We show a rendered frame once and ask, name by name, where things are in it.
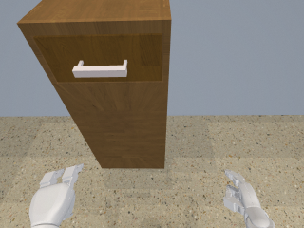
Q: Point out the cabinet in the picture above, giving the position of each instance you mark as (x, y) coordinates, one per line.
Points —
(123, 123)

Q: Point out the robot left hand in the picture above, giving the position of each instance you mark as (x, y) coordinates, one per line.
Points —
(54, 202)

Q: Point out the drawer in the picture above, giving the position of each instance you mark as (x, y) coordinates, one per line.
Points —
(143, 52)

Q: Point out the right robot forearm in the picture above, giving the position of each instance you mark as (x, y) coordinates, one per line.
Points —
(255, 217)

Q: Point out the robot right hand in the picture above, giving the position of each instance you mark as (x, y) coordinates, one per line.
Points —
(241, 198)

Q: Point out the handle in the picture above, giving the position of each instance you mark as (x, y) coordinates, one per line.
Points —
(81, 71)

